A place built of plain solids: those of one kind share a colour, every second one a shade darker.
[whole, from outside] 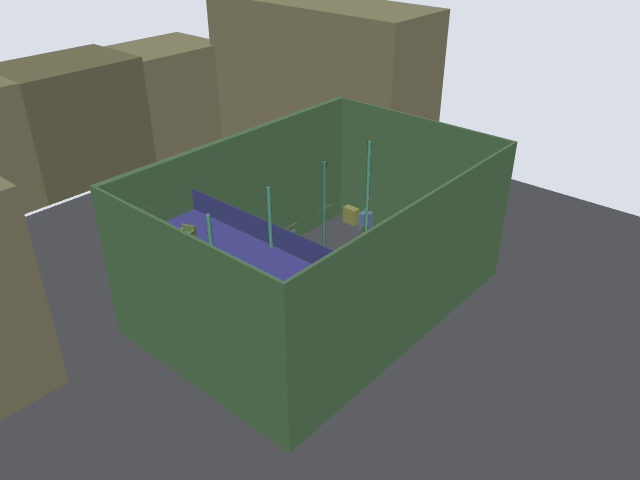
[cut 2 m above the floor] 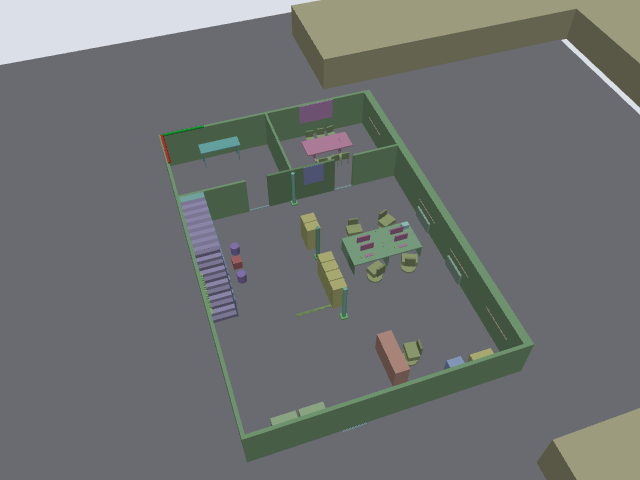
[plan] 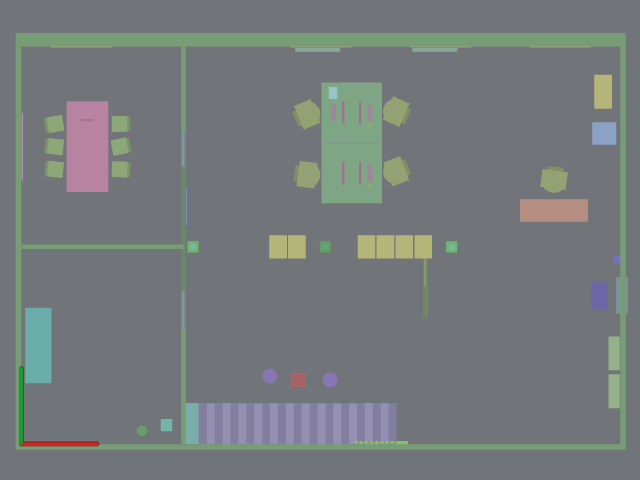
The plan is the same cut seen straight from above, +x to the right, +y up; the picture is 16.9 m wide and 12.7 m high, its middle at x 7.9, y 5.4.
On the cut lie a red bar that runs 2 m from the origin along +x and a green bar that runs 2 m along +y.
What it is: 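An old warehouse or works floor of two storeys fitted out as an office in the 2010s; 15.8 x 10.5 m, the upper floor cut back to a gallery 4.70 m deep at the west end, 4.71 m up; the hall 7.52 m high; one straight stair of 26 risers of 0.181 m along the south wall, 0.95 m clear between its wall rail and its guard; guards 0.99 m over the nosings and 1.07 m on the gallery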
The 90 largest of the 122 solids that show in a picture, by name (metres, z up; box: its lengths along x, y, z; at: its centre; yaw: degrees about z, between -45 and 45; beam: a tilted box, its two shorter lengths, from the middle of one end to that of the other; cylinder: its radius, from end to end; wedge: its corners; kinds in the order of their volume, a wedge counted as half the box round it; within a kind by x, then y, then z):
{
 "ring_works_1": {"box": [6.0, 16.7, 9.15], "at": [-6.48, 17.87, 4.53]},
 "ring_works_2": {"box": [9.07, 6.0, 8.04], "at": [-0.14, 28.72, 3.97]},
 "ring_works_3": {"box": [8.56, 6.0, 7.99], "at": [8.67, 28.72, 3.94]},
 "ring_works_4": {"box": [7.57, 6.0, 7.67], "at": [16.74, 28.72, 3.79]},
 "ring_works_5": {"box": [6.0, 16.7, 11.32], "at": [22.32, 17.87, 5.61]},
 "wall_1": {"box": [0.15, 10.82, 7.57], "at": [-0.07, 5.26, 3.73]},
 "wall_2": {"box": [4.29, 0.12, 4.46], "at": [2.15, 5.22, 2.18]},
 "wall_3": {"box": [0.12, 3.05, 4.46], "at": [4.29, 1.53, 2.18]},
 "wall_4": {"box": [0.12, 3.3, 4.46], "at": [4.29, 5.7, 2.18]},
 "wall_5": {"box": [0.12, 2.25, 4.46], "at": [4.29, 9.4, 2.18]},
 "wall_6": {"box": [16.14, 0.15, 7.57], "at": [7.92, -0.07, 3.73]},
 "wall_7": {"box": [16.14, 0.36, 7.57], "at": [7.92, 10.7, 3.73]},
 "wall_8": {"box": [0.15, 10.82, 7.57], "at": [15.91, 5.26, 3.73]},
 "gallery_level_1": {"box": [4.7, 10.53, 0.3], "at": [2.35, 5.26, 4.56]},
 "main_steps_1": {"box": [0.21, 1.04, 4.58], "at": [4.8, 0.52, 2.24]},
 "main_steps_2": {"box": [0.21, 1.04, 4.39], "at": [5.01, 0.52, 2.15]},
 "main_steps_3": {"box": [0.21, 1.04, 4.21], "at": [5.22, 0.52, 2.06]},
 "main_steps_4": {"box": [0.21, 1.04, 4.03], "at": [5.43, 0.52, 1.97]},
 "main_steps_5": {"box": [0.21, 1.04, 3.85], "at": [5.64, 0.52, 1.88]},
 "main_steps_6": {"box": [0.21, 1.04, 3.67], "at": [5.85, 0.52, 1.78]},
 "main_steps_7": {"box": [0.21, 1.04, 3.49], "at": [6.06, 0.52, 1.69]},
 "main_steps_8": {"box": [0.21, 1.04, 3.31], "at": [6.27, 0.52, 1.6]},
 "main_steps_9": {"box": [0.21, 1.04, 3.13], "at": [6.47, 0.52, 1.51]},
 "main_steps_10": {"box": [0.21, 1.04, 2.95], "at": [6.68, 0.52, 1.42]},
 "main_steps_11": {"box": [0.21, 1.04, 2.77], "at": [6.89, 0.52, 1.33]},
 "main_steps_12": {"box": [0.21, 1.04, 2.58], "at": [7.1, 0.52, 1.24]},
 "main_steps_13": {"box": [0.21, 1.04, 2.4], "at": [7.31, 0.52, 1.15]},
 "main_steps_14": {"box": [0.21, 1.04, 2.22], "at": [7.52, 0.52, 1.06]},
 "main_steps_15": {"box": [0.21, 1.04, 2.04], "at": [7.73, 0.52, 0.97]},
 "main_steps_16": {"box": [0.21, 1.04, 1.86], "at": [7.94, 0.52, 0.88]},
 "main_steps_17": {"box": [0.21, 1.04, 1.68], "at": [8.15, 0.52, 0.79]},
 "main_steps_18": {"box": [0.21, 1.04, 1.5], "at": [8.36, 0.52, 0.7]},
 "main_steps_19": {"box": [0.21, 1.04, 1.32], "at": [8.56, 0.52, 0.61]},
 "main_steps_20": {"box": [0.21, 1.04, 1.14], "at": [8.77, 0.52, 0.52]},
 "main_steps_21": {"box": [0.21, 1.04, 0.95], "at": [8.98, 0.52, 0.43]},
 "main_steps_22": {"box": [0.21, 1.04, 0.77], "at": [9.19, 0.52, 0.34]},
 "main_steps_23": {"box": [0.21, 1.04, 0.59], "at": [9.4, 0.52, 0.25]},
 "main_steps_24": {"box": [0.21, 1.04, 0.41], "at": [9.61, 0.52, 0.16]},
 "main_steps_25": {"box": [0.21, 1.04, 0.23], "at": [9.82, 0.52, 0.07]},
 "filing_cabinet_1": {"box": [0.47, 0.62, 1.37], "at": [6.79, 5.22, 0.64]},
 "filing_cabinet_2": {"box": [0.47, 0.62, 1.37], "at": [7.29, 5.22, 0.64]},
 "filing_cabinet_3": {"box": [0.47, 0.62, 1.37], "at": [9.13, 5.22, 0.64]},
 "filing_cabinet_4": {"box": [0.47, 0.62, 1.37], "at": [9.63, 5.22, 0.64]},
 "filing_cabinet_5": {"box": [0.47, 0.62, 1.37], "at": [10.13, 5.22, 0.64]},
 "filing_cabinet_6": {"box": [0.47, 0.62, 1.37], "at": [10.63, 5.22, 0.64]},
 "filing_cabinet_7": {"box": [0.47, 0.9, 1.07], "at": [15.39, 9.32, 0.48]},
 "main_back_fill_1": {"box": [0.35, 1.08, 4.47], "at": [4.52, 0.54, 2.17]},
 "reception_counter_1": {"box": [1.8, 0.6, 1.1], "at": [14.09, 6.18, 0.5]},
 "shelf_1": {"box": [0.3, 0.9, 1.95], "at": [15.68, 1.4, 0.93]},
 "shelf_2": {"box": [0.3, 0.9, 1.95], "at": [15.68, 2.4, 0.93]},
 "task_chair_1": {"box": [0.1, 0.44, 0.5], "at": [7.27, 7.17, 0.79], "yaw": -7.3},
 "task_chair_2": {"box": [0.1, 0.44, 0.5], "at": [7.29, 8.61, 0.79], "yaw": 22.8},
 "task_chair_3": {"box": [0.48, 0.68, 0.26], "at": [7.56, 7.13, 0.58], "yaw": -7.3},
 "task_chair_4": {"box": [0.48, 0.68, 0.26], "at": [7.56, 8.72, 0.58], "yaw": 22.8},
 "task_chair_5": {"cylinder": 0.33, "from": [7.58, 7.13, 0.0], "to": [7.58, 7.13, 0.1]},
 "task_chair_6": {"cylinder": 0.33, "from": [9.9, 7.21, 0.0], "to": [9.9, 7.21, 0.1]},
 "task_chair_7": {"cylinder": 0.33, "from": [9.9, 8.8, 0.0], "to": [9.9, 8.8, 0.1]},
 "task_chair_8": {"box": [0.48, 0.68, 0.26], "at": [9.92, 7.22, 0.58], "yaw": 20.6},
 "task_chair_9": {"box": [0.48, 0.68, 0.26], "at": [9.92, 8.8, 0.58], "yaw": -23.5},
 "task_chair_10": {"box": [0.1, 0.44, 0.5], "at": [10.18, 8.68, 0.79], "yaw": -23.5},
 "task_chair_11": {"box": [0.1, 0.44, 0.5], "at": [10.19, 7.32, 0.79], "yaw": 20.6},
 "task_chair_12": {"cylinder": 0.33, "from": [14.09, 6.98, 0.0], "to": [14.09, 6.98, 0.1]},
 "task_chair_13": {"box": [0.68, 0.48, 0.26], "at": [14.09, 7.0, 0.58], "yaw": -7.6},
 "task_chair_14": {"box": [0.44, 0.1, 0.5], "at": [14.13, 7.29, 0.79], "yaw": -7.6},
 "post_1": {"cylinder": 0.09, "from": [1.36, 5.22, 4.71], "to": [1.36, 5.22, 7.52]},
 "post_2": {"cylinder": 0.09, "from": [4.54, 5.22, 0.0], "to": [4.54, 5.22, 7.52]},
 "post_3": {"cylinder": 0.09, "from": [8.04, 5.22, 0.0], "to": [8.04, 5.22, 7.52]},
 "post_4": {"cylinder": 0.09, "from": [11.38, 5.22, 0.0], "to": [11.38, 5.22, 7.52]},
 "gallery_guard_1": {"box": [0.05, 9.49, 1.12], "at": [4.67, 5.78, 5.22]},
 "printer_1": {"box": [0.64, 0.6, 1.09], "at": [15.42, 8.22, 0.49]},
 "desk_1": {"box": [0.8, 1.6, 0.07], "at": [8.34, 7.17, 0.69]},
 "desk_2": {"box": [0.8, 1.6, 0.07], "at": [8.34, 8.77, 0.69]},
 "desk_3": {"box": [0.8, 1.6, 0.07], "at": [9.14, 7.17, 0.69]},
 "desk_4": {"box": [0.8, 1.6, 0.07], "at": [9.14, 8.77, 0.69]},
 "meeting_table_1": {"box": [1.1, 2.4, 0.07], "at": [1.75, 7.87, 0.7]},
 "radiator_1": {"box": [1.2, 0.1, 0.6], "at": [7.84, 10.43, 0.42]},
 "radiator_2": {"box": [1.2, 0.1, 0.6], "at": [10.94, 10.43, 0.42]},
 "water_cooler_1": {"box": [0.31, 0.33, 1.03], "at": [3.84, 0.5, 0.47]},
 "water_cooler_2": {"cylinder": 0.14, "from": [3.84, 0.5, 0.98], "to": [3.84, 0.5, 1.4]},
 "drum_1": {"cylinder": 0.2, "from": [6.57, 1.8, 0.0], "to": [6.57, 1.8, 0.46]},
 "drum_2": {"cylinder": 0.2, "from": [8.17, 1.7, 0.0], "to": [8.17, 1.7, 0.46]},
 "whiteboard_1": {"box": [0.04, 1.8, 1.2], "at": [0.03, 7.87, 1.5]},
 "bar_table_1": {"box": [0.7, 2.0, 0.06], "at": [0.45, 2.61, 1.05]},
 "ottoman_1": {"box": [0.4, 0.4, 0.47], "at": [7.32, 1.7, 0.18]},
 "club_1": {"box": [0.12, 0.64, 0.79], "at": [2.63, 8.31, 5.05], "yaw": 20.1},
 "extinguisher_hold_1": {"box": [0.2, 0.19, 1.15], "at": [15.76, 4.9, 1.07]},
 "picture_hold_1": {"box": [0.025, 1.0, 1.3], "at": [4.37, 6.28, 1.55]},
 "doormat_hold_1": {"box": [0.45, 0.75, 0.06], "at": [15.29, 3.93, -0.02]},
 "bin_waste_1": {"cylinder": 0.14, "from": [3.19, 0.35, 0.0], "to": [3.19, 0.35, 0.31]},
 "laptop_hold_1": {"box": [0.23, 0.32, 0.23], "at": [8.24, 9.29, 0.85]}
}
